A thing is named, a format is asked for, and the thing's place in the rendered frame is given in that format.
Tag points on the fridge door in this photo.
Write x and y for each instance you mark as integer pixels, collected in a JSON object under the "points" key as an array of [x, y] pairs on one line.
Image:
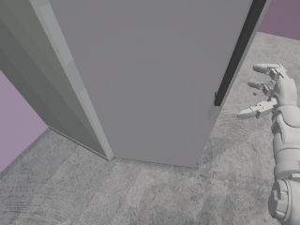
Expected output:
{"points": [[151, 69]]}

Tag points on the robot right hand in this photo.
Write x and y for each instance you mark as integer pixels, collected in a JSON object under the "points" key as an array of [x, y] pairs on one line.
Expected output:
{"points": [[282, 93]]}

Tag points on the robot right upper arm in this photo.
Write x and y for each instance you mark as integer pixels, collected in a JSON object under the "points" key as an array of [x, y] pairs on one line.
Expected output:
{"points": [[284, 202]]}

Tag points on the handle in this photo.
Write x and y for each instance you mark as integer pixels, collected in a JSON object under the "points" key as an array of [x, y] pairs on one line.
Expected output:
{"points": [[253, 16]]}

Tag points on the right robot forearm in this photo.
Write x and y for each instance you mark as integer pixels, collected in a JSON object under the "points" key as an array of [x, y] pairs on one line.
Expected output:
{"points": [[286, 143]]}

